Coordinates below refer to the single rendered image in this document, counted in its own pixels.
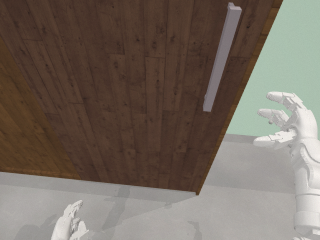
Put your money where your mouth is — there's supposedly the robot left hand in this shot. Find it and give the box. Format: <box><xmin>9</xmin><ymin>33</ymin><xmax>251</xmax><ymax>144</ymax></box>
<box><xmin>51</xmin><ymin>200</ymin><xmax>89</xmax><ymax>240</ymax></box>

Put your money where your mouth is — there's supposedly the wardrobe door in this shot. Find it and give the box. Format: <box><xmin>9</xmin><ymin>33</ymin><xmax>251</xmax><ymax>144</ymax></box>
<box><xmin>0</xmin><ymin>0</ymin><xmax>274</xmax><ymax>192</ymax></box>
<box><xmin>0</xmin><ymin>36</ymin><xmax>78</xmax><ymax>174</ymax></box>

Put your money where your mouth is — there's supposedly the robot right hand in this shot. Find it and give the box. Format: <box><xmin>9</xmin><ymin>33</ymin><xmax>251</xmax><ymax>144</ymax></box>
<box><xmin>253</xmin><ymin>91</ymin><xmax>318</xmax><ymax>150</ymax></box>

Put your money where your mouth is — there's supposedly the handle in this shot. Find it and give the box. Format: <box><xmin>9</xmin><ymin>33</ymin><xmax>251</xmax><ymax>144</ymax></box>
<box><xmin>203</xmin><ymin>2</ymin><xmax>242</xmax><ymax>112</ymax></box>

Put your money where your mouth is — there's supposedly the right robot forearm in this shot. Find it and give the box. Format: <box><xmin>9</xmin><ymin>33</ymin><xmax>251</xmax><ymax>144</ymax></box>
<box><xmin>289</xmin><ymin>138</ymin><xmax>320</xmax><ymax>240</ymax></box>

